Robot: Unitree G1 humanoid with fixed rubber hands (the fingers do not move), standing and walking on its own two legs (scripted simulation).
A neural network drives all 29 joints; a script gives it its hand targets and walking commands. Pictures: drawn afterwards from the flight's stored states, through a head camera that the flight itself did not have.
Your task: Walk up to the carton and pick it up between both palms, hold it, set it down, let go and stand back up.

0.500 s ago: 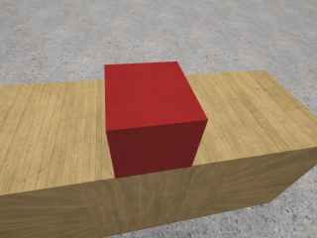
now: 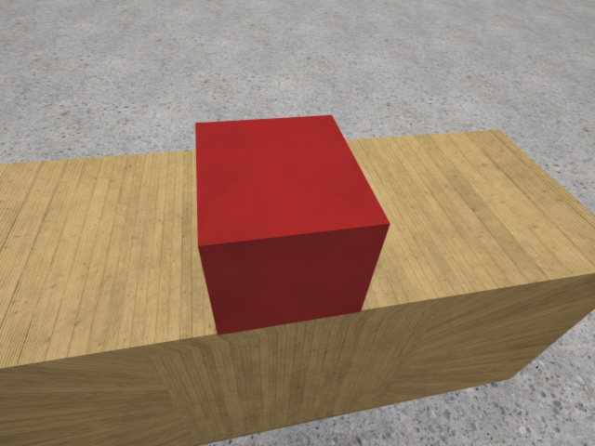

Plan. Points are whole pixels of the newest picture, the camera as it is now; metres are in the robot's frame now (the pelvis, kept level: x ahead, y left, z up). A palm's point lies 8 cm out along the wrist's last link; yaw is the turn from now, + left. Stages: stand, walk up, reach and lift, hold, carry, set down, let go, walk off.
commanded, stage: stand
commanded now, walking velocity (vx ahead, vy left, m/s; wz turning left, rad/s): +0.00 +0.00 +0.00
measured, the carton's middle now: (278, 217) +0.51 +0.05 +0.00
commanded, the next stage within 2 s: none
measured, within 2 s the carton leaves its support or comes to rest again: neither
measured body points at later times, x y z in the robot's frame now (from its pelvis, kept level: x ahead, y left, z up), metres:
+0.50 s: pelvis +0.00 +0.00 +0.00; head +0.00 +0.01 +0.45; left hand +0.06 +0.29 -0.14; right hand +0.06 -0.27 -0.14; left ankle +0.04 +0.11 -0.74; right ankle +0.01 -0.12 -0.74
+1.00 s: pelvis +0.00 +0.00 +0.00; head +0.00 +0.00 +0.45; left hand +0.07 +0.29 -0.13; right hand +0.07 -0.27 -0.14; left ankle +0.04 +0.11 -0.74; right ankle +0.01 -0.12 -0.74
